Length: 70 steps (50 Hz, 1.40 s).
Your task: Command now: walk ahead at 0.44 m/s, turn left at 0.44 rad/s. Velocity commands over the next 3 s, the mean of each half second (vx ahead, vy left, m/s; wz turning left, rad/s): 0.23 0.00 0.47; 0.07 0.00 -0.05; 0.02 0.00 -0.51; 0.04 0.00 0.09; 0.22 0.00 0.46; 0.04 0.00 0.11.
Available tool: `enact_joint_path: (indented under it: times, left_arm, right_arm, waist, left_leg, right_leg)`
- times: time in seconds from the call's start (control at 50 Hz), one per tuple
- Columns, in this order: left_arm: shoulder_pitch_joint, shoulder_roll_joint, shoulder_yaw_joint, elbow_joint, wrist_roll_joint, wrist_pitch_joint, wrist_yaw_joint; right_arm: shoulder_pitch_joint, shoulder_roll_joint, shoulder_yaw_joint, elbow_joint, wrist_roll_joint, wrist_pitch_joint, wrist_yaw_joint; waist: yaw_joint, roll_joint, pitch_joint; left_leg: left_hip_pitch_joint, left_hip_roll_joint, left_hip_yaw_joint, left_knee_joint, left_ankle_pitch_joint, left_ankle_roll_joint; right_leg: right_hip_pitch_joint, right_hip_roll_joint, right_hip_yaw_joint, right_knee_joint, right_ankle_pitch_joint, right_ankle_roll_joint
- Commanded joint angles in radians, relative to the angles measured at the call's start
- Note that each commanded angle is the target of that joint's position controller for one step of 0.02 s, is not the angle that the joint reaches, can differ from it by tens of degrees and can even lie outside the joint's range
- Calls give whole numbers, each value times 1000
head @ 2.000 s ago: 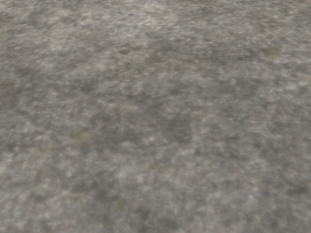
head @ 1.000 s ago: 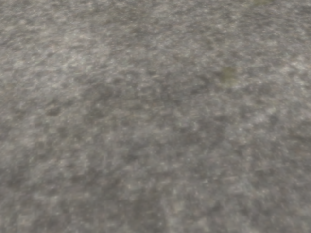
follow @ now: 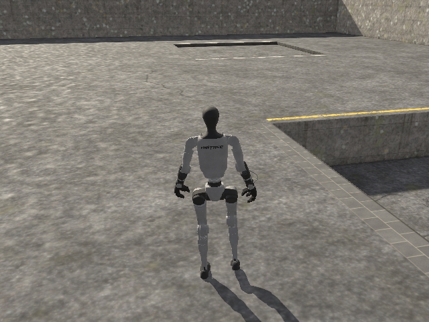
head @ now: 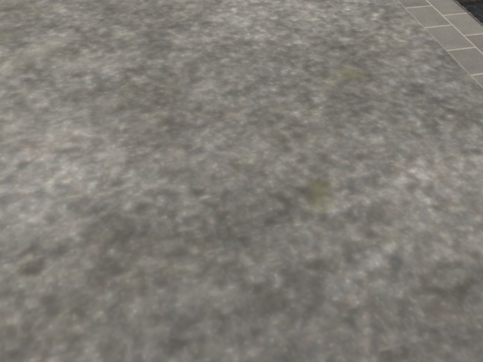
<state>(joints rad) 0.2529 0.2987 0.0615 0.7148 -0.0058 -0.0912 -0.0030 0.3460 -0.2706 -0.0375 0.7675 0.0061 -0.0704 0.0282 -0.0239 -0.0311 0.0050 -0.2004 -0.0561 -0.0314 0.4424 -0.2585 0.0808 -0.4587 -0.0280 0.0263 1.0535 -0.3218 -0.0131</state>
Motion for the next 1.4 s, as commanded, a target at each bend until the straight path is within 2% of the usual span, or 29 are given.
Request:
enact_joint_path:
  times: [0.02, 0.18, 0.24, 0.28, 0.3, 0.32, 0.34, 0.36, 0.38, 0.44, 0.48, 0.56, 0.64, 0.68, 0.7, 0.72, 0.74, 0.76, 0.8, 0.86, 1.04, 1.16, 1.18, 1.2, 1.22, 1.24, 1.26, 1.3, 1.4]
  left_arm:
    - [-92, 82, 25, -99, 18, -29, -8]
    - [-344, 42, 3, -162, 0, -30, -24]
    - [-321, 79, 21, -160, 11, -36, -25]
    - [-190, 111, 38, -128, 19, -41, -15]
    - [-72, 148, 46, -112, 35, -44, -6]
    - [1, 196, 44, -110, 48, -33, 6]
    - [5, 167, 34, -106, 49, -10, -5]
    - [-66, 117, 27, -130, 33, 12, -6]
    - [-131, 62, 10, -140, 22, 28, -3]
    - [-221, 79, 2, -108, 29, 59, 2]
    - [-233, 91, 6, -83, 36, 64, 10]
    - [-248, 110, 11, -45, 19, 83, 32]
    - [-243, 152, 20, -15, -5, 99, 21]
    - [-202, 125, 12, 15, -10, 96, 13]
    - [-187, 82, -1, 22, -6, 95, 8]
    - [-173, -19, -28, 12, 7, 90, -9]
    - [-250, 84, 12, -29, -24, 75, 0]
    - [-245, 153, 37, -12, -43, 70, 16]
    - [-104, 135, 48, 74, -21, 88, 33]
    - [-72, 119, 58, 100, -5, 104, 35]
    - [-183, 48, 17, -34, -6, 118, -16]
    - [-91, 76, 36, -60, -15, 120, -42]
    - [-7, 119, 56, -41, -9, 116, -30]
    - [83, 237, 90, -40, -8, 118, -5]
    - [63, 312, 92, -72, 7, 112, 3]
    - [69, 237, 71, -78, 4, 99, -6]
    - [13, 217, 69, -77, 5, 88, -9]
    - [-117, 148, 49, -91, -19, 89, 2]
    - [-122, 170, 52, -97, -7, 99, 27]
  right_arm:
    - [6, -156, -37, -72, 2, -6, -21]
    - [86, -189, -58, -32, 22, 19, -58]
    - [84, -191, -68, -31, 22, 47, -71]
    - [11, -186, -71, -72, 22, 53, -74]
    - [-21, -151, -59, -109, 12, 52, -69]
    - [59, -46, -31, -131, -24, 53, -66]
    - [249, -95, -30, -114, 11, 54, -58]
    - [236, -195, -56, -76, 23, 74, -60]
    - [126, -224, -67, -91, 26, 91, -64]
    - [74, -154, -57, -98, 17, 138, -81]
    - [72, -107, -42, -108, 6, 139, -85]
    - [33, -107, -33, -121, -12, 138, -82]
    - [16, -123, -28, -122, -11, 136, -49]
    - [86, -107, -28, -75, -20, 130, -37]
    - [117, -109, -27, -66, -24, 126, -38]
    - [158, -170, -33, -73, -26, 121, -50]
    - [84, -322, -73, -91, -49, 100, -41]
    - [-8, -265, -61, -106, -58, 66, -44]
    - [-114, -151, -30, -107, -41, 24, -54]
    - [-133, -96, -14, -101, -36, 14, -74]
    - [-48, -184, -59, -49, -13, 70, -88]
    - [-122, -202, -78, -59, 30, 79, -71]
    - [-94, -177, -71, -45, 32, 67, -66]
    - [-80, -137, -55, -68, -9, 53, -61]
    - [-70, -68, -31, -113, -59, 42, -55]
    - [-112, -140, -51, -99, -35, 41, -50]
    - [-163, -148, -53, -126, 1, 45, -53]
    - [-199, -167, -66, -114, -13, 59, -82]
    - [-148, -116, -57, -112, -15, 58, -82]
  waist:
    - [-5, 119, 37]
    - [-60, 123, 80]
    - [-31, 154, 31]
    - [48, 165, -57]
    - [103, 121, -184]
    - [66, -136, -329]
    - [6, -310, -510]
    - [13, -158, -442]
    - [24, -86, -302]
    - [-18, -72, -115]
    - [-26, -99, -119]
    - [-20, -99, -168]
    - [-8, -168, -135]
    - [-43, -117, -94]
    - [-58, -34, -49]
    - [-51, 232, -57]
    - [-66, 309, 109]
    - [-24, 217, 190]
    - [45, 218, 141]
    - [42, 155, 88]
    - [-49, 153, 49]
    - [19, 153, -34]
    - [59, 98, -90]
    - [83, -78, -180]
    - [33, -246, -253]
    - [96, -83, -308]
    - [83, -89, -230]
    - [40, -30, -83]
    - [9, -81, -104]
  left_leg:
    - [166, 236, -341, -268, 108, 165]
    - [34, 185, -271, -203, 278, 115]
    - [99, 172, -309, -55, 493, 52]
    - [100, 124, -313, 109, 635, -2]
    - [12, 71, -300, 306, 523, -44]
    - [-224, -55, -209, 626, -263, -102]
    - [-351, -87, -199, 886, -557, -138]
    - [-360, -6, -200, 967, -445, -169]
    - [-392, 19, -139, 962, -389, -189]
    - [-268, 39, -82, 860, -295, -213]
    - [-223, 23, -50, 772, -262, -213]
    - [-165, 53, -45, 605, -169, -191]
    - [13, 77, 18, 307, -110, -116]
    - [176, 19, 101, 145, -80, -67]
    - [207, 50, 33, 41, -197, -34]
    - [237, 308, -318, -138, -455, 44]
    - [-39, 451, -596, -330, -616, 191]
    - [-96, 408, -530, -362, -543, 167]
    - [-44, 320, -301, -318, -273, 66]
    - [-2, 283, -98, -281, 3, 45]
    - [199, 354, 39, -163, 400, 116]
    - [180, 349, 106, 91, 691, 64]
    - [117, 287, 165, 249, 666, 2]
    - [-152, 210, 192, 518, 266, -92]
    - [-410, 37, 112, 779, -483, -160]
    - [-432, 60, -40, 892, -484, -168]
    - [-473, 79, -52, 865, -388, -152]
    - [-469, 118, -53, 725, -223, -146]
    - [-349, 62, -40, 537, -94, -181]
  right_leg:
    - [-264, -39, 33, -96, 126, 24]
    - [-77, 53, 22, -523, 393, 72]
    - [18, 89, 37, -591, 380, 33]
    - [198, 81, 24, -662, 441, -9]
    - [439, -30, 92, -647, 631, -63]
    - [749, -294, 303, -508, 1214, -154]
    - [861, -509, 592, -523, 1265, -329]
    - [736, -441, 514, -574, 1063, -311]
    - [614, -352, 352, -588, 971, -268]
    - [251, -227, 167, -680, 850, -240]
    - [216, -220, 123, -703, 900, -259]
    - [237, -249, 113, -706, 828, -266]
    - [103, -216, 141, -828, -58, -199]
    - [-22, -166, 96, -802, -302, -121]
    - [-97, -105, 59, -681, -375, -59]
    - [-221, 1, -57, -272, -354, 29]
    - [-357, 62, 30, -155, -240, 13]
    - [-325, 38, 114, -81, -128, -5]
    - [-255, 58, 148, -27, 13, 7]
    - [-185, 57, 110, 59, 129, 64]
    - [-162, -28, -34, -250, 41, 109]
    - [83, 43, -127, -534, 93, 6]
    - [254, 69, -102, -669, 287, -34]
    - [541, -115, 165, -658, 696, -124]
    - [652, -369, 527, -604, 1040, -358]
    - [615, -377, 470, -623, 994, -413]
    - [526, -325, 417, -673, 712, -368]
    - [369, -205, 309, -717, 474, -245]
    - [286, -129, 260, -716, 510, -233]
